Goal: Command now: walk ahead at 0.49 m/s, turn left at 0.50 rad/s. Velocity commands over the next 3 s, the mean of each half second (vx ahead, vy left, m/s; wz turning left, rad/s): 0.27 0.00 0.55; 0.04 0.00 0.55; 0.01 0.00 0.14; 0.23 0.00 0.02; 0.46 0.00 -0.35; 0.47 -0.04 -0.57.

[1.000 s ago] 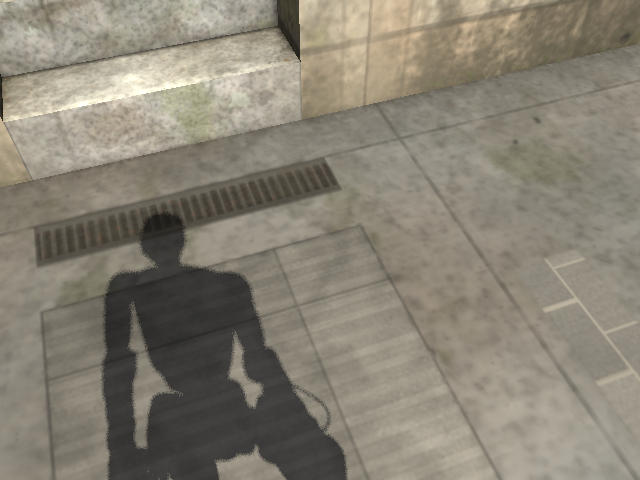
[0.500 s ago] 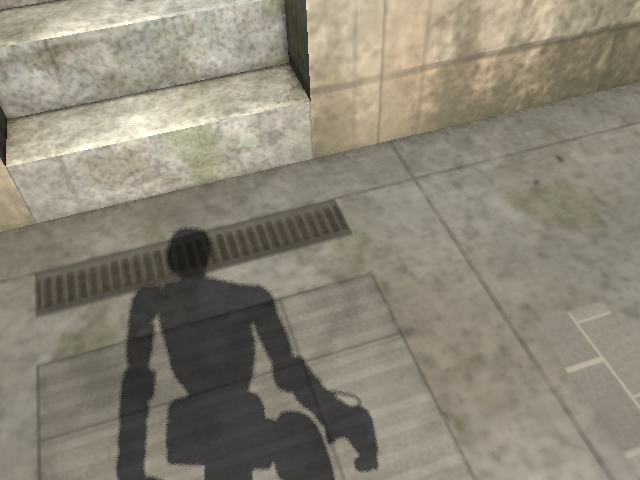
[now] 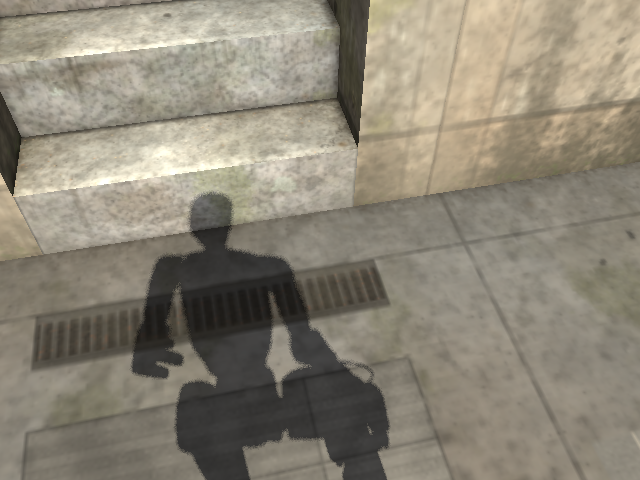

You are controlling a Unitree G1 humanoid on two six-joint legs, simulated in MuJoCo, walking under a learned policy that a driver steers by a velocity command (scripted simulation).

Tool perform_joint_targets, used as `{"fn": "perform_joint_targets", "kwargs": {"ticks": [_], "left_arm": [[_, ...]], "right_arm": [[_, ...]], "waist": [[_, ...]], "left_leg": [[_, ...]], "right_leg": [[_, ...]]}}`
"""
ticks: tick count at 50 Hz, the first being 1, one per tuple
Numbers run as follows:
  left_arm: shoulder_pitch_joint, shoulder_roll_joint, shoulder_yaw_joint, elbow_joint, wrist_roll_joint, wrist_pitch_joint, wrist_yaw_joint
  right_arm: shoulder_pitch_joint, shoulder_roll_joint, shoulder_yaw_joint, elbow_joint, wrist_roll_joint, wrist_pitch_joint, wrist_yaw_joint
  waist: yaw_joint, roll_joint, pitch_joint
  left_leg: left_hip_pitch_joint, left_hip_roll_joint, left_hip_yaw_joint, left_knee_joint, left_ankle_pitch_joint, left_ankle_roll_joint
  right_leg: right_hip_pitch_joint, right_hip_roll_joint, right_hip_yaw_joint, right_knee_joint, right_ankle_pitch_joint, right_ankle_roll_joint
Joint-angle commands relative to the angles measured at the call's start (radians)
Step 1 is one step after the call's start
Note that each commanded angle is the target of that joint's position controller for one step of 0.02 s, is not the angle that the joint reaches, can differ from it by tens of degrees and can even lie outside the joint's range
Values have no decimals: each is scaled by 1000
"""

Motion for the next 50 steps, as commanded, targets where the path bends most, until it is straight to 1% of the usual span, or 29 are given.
{"fn": "perform_joint_targets", "kwargs": {"ticks": [1, 3, 6, 8, 10, 11, 12, 13, 14, 15, 16, 17, 18, 20, 22, 25, 31, 33, 34, 35, 36, 37, 38, 39, 40, 41, 43, 46, 50], "left_arm": [[0, 51, 13, -65, 9, 9, 16], [-85, 36, 7, -91, -3, 6, 12], [-163, 59, 11, -127, -14, 1, 2], [-162, 88, 22, -144, -12, -7, -8], [-88, 111, 33, -130, -8, -19, -13], [-5, 138, 42, -117, 4, -23, -8], [135, 211, 56, -110, 23, -19, 3], [164, 234, 63, -103, 21, 4, -1], [124, 155, 55, -131, -1, 23, -2], [83, 97, 38, -153, -6, 35, 6], [24, 88, 30, -155, -6, 50, 8], [-15, 83, 27, -154, -5, 58, 7], [-34, 98, 30, -146, 6, 61, 5], [-40, 110, 38, -135, 13, 60, 2], [-26, 127, 48, -124, 7, 61, 6], [-40, 152, 58, -122, -5, 78, 13], [-23, 200, 77, -100, -30, 99, 3], [-27, 199, 79, -90, -47, 106, 5], [20, 168, 73, -70, -44, 109, 3], [47, 114, 59, -73, -14, 112, -3], [9, 80, 41, -142, 22, 110, -5], [-73, 132, 58, -152, 7, 104, -1], [-85, 152, 66, -153, -18, 107, 2], [-56, 150, 71, -131, -17, 114, 11], [-46, 156, 74, -122, -6, 121, 20], [-30, 152, 75, -119, 0, 124, 21], [-8, 132, 71, -115, -5, 123, 17], [-29, 104, 57, -119, -13, 126, 14], [-51, 94, 49, -129, -17, 128, 2]], "right_arm": [[-49, -161, -37, -92, 8, -20, -24], [2, -171, -42, -86, 19, -12, -31], [50, -170, -44, -76, 24, 6, -38], [65, -162, -44, -78, 23, 26, -49], [16, -157, -44, -111, 20, 43, -61], [-14, -129, -35, -137, 17, 44, -62], [-14, -71, -16, -173, -3, 39, -62], [208, -40, -3, -174, 15, 31, -50], [221, -160, -27, -146, 28, 40, -50], [99, -209, -45, -165, 29, 59, -55], [43, -200, -51, -181, 22, 79, -61], [22, -189, -56, -194, 14, 97, -66], [34, -151, -52, -198, 16, 110, -64], [39, -104, -44, -218, 17, 119, -64], [3, -95, -42, -248, 12, 119, -61], [-55, -98, -41, -284, 9, 121, -47], [-138, -128, -56, -347, 11, 135, -17], [-102, -124, -64, -342, 10, 131, -10], [-62, -151, -77, -328, 7, 129, -17], [-15, -248, -107, -331, 5, 124, -34], [-19, -351, -120, -366, -12, 120, -43], [11, -306, -110, -363, -33, 98, -33], [-30, -281, -98, -362, -33, 81, -30], [-100, -250, -91, -370, -12, 76, -33], [-146, -218, -78, -381, 6, 79, -37], [-169, -211, -72, -388, 7, 84, -41], [-168, -207, -68, -391, -4, 89, -47], [-146, -199, -64, -381, -4, 91, -58], [-145, -204, -61, -373, -14, 99, -59]], "waist": [[33, 75, 29], [-6, 95, 13], [-37, 107, 3], [-23, 123, -28], [30, 146, -67], [72, 131, -128], [112, -5, -281], [24, -298, -437], [36, -198, -406], [69, -102, -279], [52, -32, -198], [30, -40, -127], [11, -71, -87], [5, -105, -73], [13, -95, -103], [25, -81, -141], [48, -117, -106], [20, -106, -111], [16, -65, -116], [20, 143, -125], [33, 380, -120], [-44, 249, -185], [-14, 195, -149], [24, 140, -130], [39, 140, -124], [55, 154, -130], [64, 153, -149], [40, 158, -152], [15, 179, -133]], "left_leg": [[-208, 213, -201, -170, 52, 151], [-161, 206, -208, -137, 29, 124], [-62, 227, -266, -51, 81, 103], [24, 235, -325, 57, 163, 77], [57, 211, -365, 179, 208, 40], [15, 158, -332, 311, 196, -2], [-141, 87, -225, 602, -73, -56], [-408, -16, -150, 821, -625, -96], [-489, 93, -150, 952, -544, -120], [-525, 119, -107, 1002, -455, -148], [-510, 149, -76, 996, -395, -169], [-485, 174, -63, 965, -360, -179], [-421, 181, -32, 937, -322, -183], [-374, 178, 8, 858, -275, -191], [-377, 195, 9, 776, -238, -192], [-327, 216, 19, 646, -164, -182], [-210, 194, 85, 396, -176, -121], [-106, 159, 121, 211, -83, -79], [-1, 140, 103, 125, 4, -50], [162, 302, -131, 51, 282, 17], [257, 525, -454, 56, 516, 211], [207, 533, -467, 21, 444, 267], [170, 478, -382, 17, 383, 214], [138, 420, -312, 28, 328, 151], [108, 392, -279, 31, 324, 120], [60, 366, -251, 33, 357, 114], [45, 337, -237, 33, 355, 115], [84, 339, -246, 40, 307, 116], [29, 343, -279, 39, 186, 126]], "right_leg": [[126, 33, -50, -232, 187, 36], [157, 71, -50, -397, 264, 43], [175, 110, -38, -513, 258, 51], [204, 138, -22, -578, 198, 39], [309, 145, -28, -661, 195, 4], [460, 84, -10, -698, 296, -35], [745, -137, 154, -624, 617, -118], [1028, -384, 484, -592, 718, -311], [951, -383, 528, -628, 468, -303], [833, -310, 381, -653, 374, -255], [699, -250, 273, -685, 339, -225], [578, -205, 197, -717, 307, -213], [470, -161, 115, -757, 301, -205], [418, -129, 15, -795, 357, -221], [460, -162, -13, -793, 444, -248], [488, -191, -60, -796, 395, -253], [513, -222, -107, -753, 220, -204], [509, -201, -146, -666, 178, -147], [456, -160, -188, -577, 123, -91], [270, -61, -282, -326, -82, 1], [-41, 79, -260, -51, -490, 74], [-67, 91, -87, 106, -487, 64], [-71, 78, -53, 142, -402, 45], [-65, 63, -39, 121, -313, 41], [-46, 58, -35, 101, -261, 48], [9, 71, -45, 114, -219, 56], [51, 96, -51, 87, -168, 65], [67, 97, -49, -62, -144, 76], [182, 95, -57, -213, -174, 70]]}}
Next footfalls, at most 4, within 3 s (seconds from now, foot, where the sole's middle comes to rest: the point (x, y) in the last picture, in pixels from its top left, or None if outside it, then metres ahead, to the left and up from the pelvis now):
0.22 right None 0.32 -0.13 -0.78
0.68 left None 0.22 0.11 -0.78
1.16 right None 0.32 -0.09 -0.78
2.30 right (255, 412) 0.65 0.14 -0.78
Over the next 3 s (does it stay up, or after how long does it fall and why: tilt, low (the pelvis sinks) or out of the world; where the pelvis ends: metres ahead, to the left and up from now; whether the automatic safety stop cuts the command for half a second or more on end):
stays up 0.77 0.24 -0.01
